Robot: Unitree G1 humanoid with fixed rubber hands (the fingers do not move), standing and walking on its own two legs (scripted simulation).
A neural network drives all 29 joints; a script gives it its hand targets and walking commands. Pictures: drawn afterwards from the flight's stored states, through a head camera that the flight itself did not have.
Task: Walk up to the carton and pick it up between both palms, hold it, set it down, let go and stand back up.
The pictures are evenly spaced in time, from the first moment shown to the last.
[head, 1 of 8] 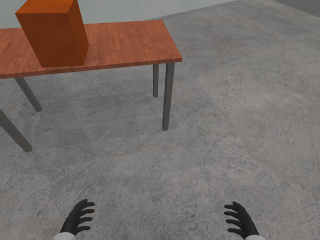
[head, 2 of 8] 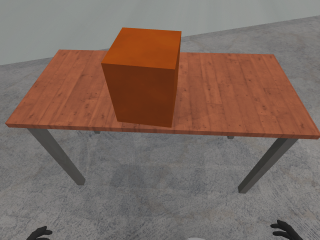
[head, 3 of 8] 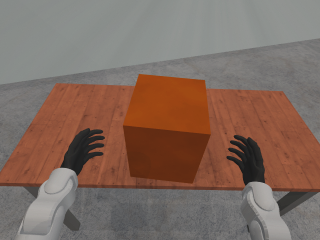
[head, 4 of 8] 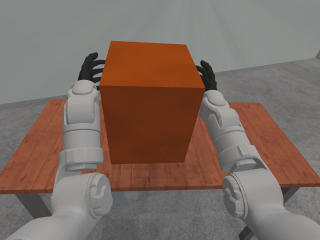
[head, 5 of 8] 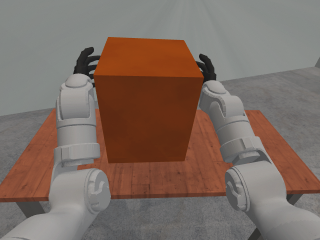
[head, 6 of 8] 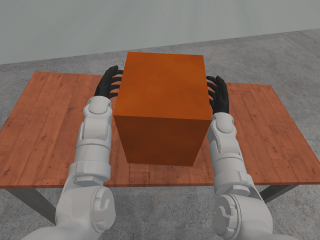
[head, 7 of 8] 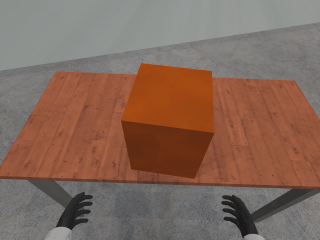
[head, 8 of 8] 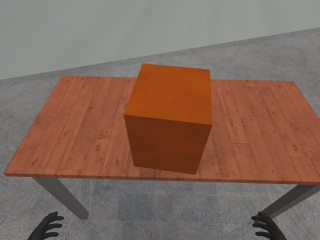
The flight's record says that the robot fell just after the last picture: no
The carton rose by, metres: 0.24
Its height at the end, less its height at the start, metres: +0.00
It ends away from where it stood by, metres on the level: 0.00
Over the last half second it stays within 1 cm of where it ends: yes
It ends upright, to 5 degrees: yes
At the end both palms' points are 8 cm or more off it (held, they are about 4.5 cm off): yes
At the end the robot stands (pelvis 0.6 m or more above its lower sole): yes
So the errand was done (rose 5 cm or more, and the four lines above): yes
